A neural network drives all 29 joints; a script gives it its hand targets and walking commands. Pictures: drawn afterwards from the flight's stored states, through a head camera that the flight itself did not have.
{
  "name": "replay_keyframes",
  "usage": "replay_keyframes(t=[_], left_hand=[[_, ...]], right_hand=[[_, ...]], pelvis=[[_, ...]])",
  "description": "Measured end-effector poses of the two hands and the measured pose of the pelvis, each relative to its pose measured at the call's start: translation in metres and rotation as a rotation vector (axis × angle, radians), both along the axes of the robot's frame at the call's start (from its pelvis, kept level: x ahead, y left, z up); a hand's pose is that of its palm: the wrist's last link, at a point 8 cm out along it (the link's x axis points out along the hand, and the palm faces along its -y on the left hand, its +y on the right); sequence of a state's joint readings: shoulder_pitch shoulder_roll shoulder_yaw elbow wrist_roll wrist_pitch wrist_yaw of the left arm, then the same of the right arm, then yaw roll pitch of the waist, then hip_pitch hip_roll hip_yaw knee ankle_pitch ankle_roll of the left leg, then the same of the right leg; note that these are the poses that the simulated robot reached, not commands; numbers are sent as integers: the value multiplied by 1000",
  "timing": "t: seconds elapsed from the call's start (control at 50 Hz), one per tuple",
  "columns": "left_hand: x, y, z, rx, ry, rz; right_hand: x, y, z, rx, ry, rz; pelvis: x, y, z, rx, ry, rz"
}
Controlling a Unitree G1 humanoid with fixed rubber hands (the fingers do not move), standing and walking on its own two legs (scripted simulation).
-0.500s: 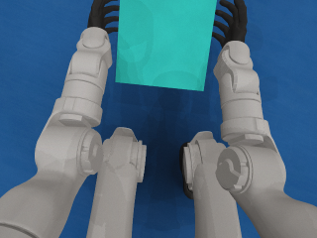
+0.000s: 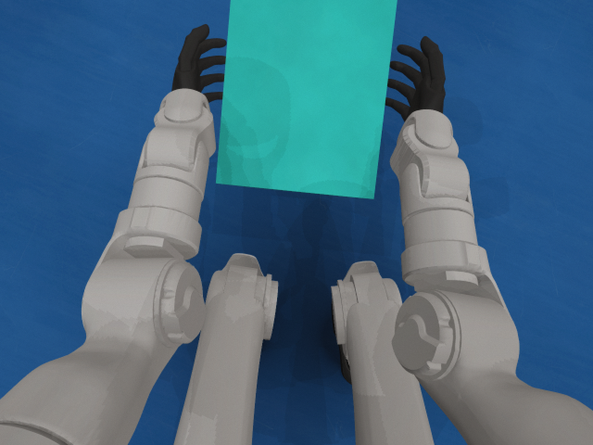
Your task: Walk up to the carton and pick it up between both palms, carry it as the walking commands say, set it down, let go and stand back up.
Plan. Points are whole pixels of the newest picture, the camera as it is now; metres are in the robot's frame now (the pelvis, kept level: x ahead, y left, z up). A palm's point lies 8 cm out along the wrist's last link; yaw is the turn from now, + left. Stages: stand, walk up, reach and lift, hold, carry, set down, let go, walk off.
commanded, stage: reach and lift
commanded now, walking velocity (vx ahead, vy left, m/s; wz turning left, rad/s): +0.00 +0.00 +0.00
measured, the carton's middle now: (304, 107) +0.53 +0.02 -0.17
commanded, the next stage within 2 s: none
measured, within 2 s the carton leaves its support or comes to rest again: neither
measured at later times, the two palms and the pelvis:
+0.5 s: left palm (178, 84) +0.49 +0.15 -0.02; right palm (453, 99) +0.49 -0.11 -0.01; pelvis +0.01 +0.00 +0.05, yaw +0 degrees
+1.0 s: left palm (149, 67) +0.47 +0.15 +0.05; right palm (502, 85) +0.47 -0.12 +0.07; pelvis +0.02 +0.00 +0.11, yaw +1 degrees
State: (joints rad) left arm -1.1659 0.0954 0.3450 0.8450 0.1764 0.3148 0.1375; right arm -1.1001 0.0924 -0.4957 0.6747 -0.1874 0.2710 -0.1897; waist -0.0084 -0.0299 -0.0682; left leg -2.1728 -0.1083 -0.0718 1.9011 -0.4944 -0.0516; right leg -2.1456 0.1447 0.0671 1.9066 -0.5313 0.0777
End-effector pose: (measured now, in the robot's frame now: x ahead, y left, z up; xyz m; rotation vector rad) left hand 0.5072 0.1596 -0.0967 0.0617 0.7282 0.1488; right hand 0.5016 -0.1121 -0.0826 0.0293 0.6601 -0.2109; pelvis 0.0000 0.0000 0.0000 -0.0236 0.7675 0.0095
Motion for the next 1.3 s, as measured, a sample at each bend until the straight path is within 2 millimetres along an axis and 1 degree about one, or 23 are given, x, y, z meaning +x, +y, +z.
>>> replay_keyframes(t=[0.32, 0.56, 0.8, 1.3], left_hand=[[-11, -5, 43, 14, 0, 20], [-19, -8, 82, 15, -4, 23], [-29, -8, 120, 17, -3, 26], [-48, -10, 191, 3, -12, 34]], right_hand=[[-8, 0, 47, -37, -1, -30], [-15, -2, 85, -44, -5, -31], [-24, -3, 122, -36, -3, -22], [-44, -5, 194, -26, -13, -21]], pelvis=[[4, 2, 31, 0, -8, 1], [9, 0, 56, 1, -37, 2], [15, -1, 85, 4, -73, 2], [33, 2, 150, 8, -160, 11]])
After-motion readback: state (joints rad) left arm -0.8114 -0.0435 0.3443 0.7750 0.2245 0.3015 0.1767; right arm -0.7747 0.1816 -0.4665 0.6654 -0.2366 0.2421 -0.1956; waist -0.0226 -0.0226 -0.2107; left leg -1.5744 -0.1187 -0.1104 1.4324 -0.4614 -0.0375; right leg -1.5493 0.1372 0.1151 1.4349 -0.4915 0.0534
